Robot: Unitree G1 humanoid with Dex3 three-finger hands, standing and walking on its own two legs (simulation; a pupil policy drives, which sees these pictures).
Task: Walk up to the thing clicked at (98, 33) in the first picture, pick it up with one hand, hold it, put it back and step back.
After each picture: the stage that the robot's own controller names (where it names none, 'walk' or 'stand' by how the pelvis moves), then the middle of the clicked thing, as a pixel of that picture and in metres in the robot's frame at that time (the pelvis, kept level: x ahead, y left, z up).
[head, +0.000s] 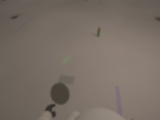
stand; (98, 32) +2.13 -0.08 -0.65
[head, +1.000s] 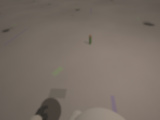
walk; (90, 39) +1.98 +0.25 -0.64
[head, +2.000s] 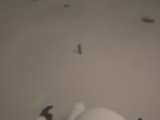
walk; (79, 49) +1.35 +0.42 -0.65
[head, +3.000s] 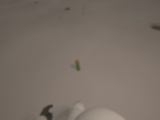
walk; (77, 65) +0.91 +0.35 -0.65
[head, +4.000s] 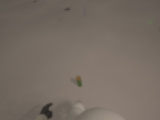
walk; (79, 81) +0.58 +0.25 -0.64
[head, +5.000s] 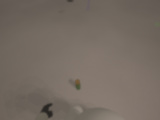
walk; (78, 84) +0.47 +0.20 -0.64
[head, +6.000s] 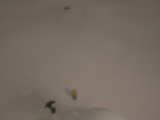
stand; (74, 95) +0.38 +0.21 -0.65
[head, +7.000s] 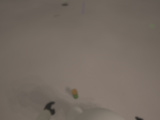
stand; (75, 94) +0.36 +0.22 -0.64
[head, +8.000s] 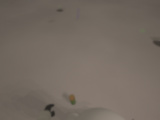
stand; (72, 100) +0.32 +0.22 -0.66
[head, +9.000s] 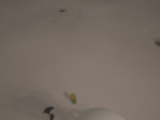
stand; (73, 99) +0.34 +0.22 -0.66
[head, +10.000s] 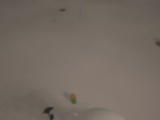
stand; (73, 99) +0.34 +0.21 -0.66
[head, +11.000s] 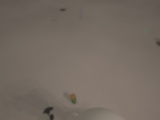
go down; (73, 99) +0.33 +0.21 -0.66
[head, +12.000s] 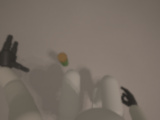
go down; (64, 60) +0.40 +0.25 -0.28
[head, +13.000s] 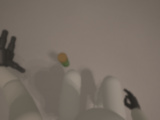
approach; (64, 61) +0.39 +0.26 -0.26
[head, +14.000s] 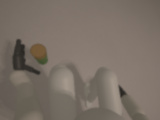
close in; (41, 56) +0.37 +0.30 -0.16
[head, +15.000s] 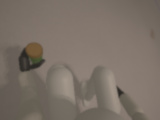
close; (36, 56) +0.38 +0.30 -0.15
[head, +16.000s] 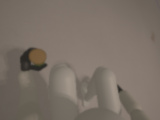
lift; (38, 59) +0.34 +0.30 -0.15
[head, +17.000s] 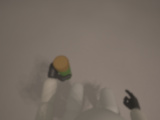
lift; (64, 70) +0.32 +0.20 +0.03
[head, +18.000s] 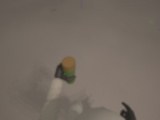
hold; (69, 72) +0.31 +0.17 +0.05
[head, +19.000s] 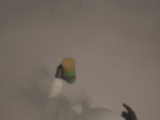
hold; (69, 72) +0.32 +0.17 +0.03
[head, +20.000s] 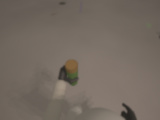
crouch; (72, 74) +0.31 +0.15 +0.03
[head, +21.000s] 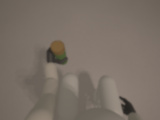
crouch; (60, 55) +0.43 +0.22 -0.05
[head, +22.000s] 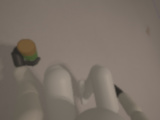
lower; (30, 55) +0.39 +0.31 -0.16
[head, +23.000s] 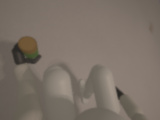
lower; (31, 52) +0.40 +0.31 -0.16
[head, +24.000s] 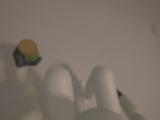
lower; (32, 55) +0.38 +0.31 -0.15
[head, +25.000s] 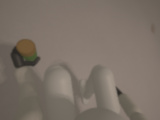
lower; (30, 55) +0.38 +0.32 -0.15
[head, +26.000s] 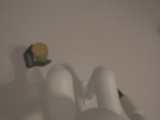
open; (41, 57) +0.38 +0.28 -0.16
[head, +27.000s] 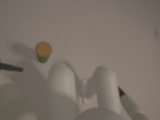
stand; (43, 55) +0.37 +0.27 -0.16
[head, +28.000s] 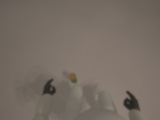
walk; (73, 78) +0.38 +0.20 -0.47
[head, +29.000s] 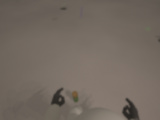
stand; (75, 97) +0.36 +0.18 -0.59
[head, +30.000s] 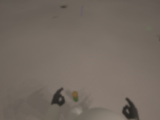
stand; (75, 96) +0.35 +0.18 -0.60
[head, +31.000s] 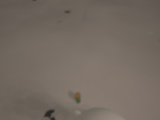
stand; (78, 98) +0.37 +0.17 -0.65
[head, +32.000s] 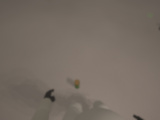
walk; (77, 84) +0.40 +0.14 -0.64
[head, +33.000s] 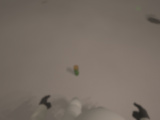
walk; (76, 70) +0.62 +0.23 -0.62
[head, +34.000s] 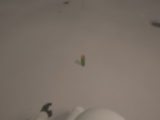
stand; (83, 61) +0.96 +0.24 -0.63
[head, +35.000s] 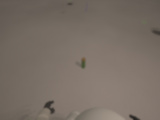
stand; (83, 63) +0.95 +0.18 -0.65
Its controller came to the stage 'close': yes
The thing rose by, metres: 0.68
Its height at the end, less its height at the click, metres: +0.00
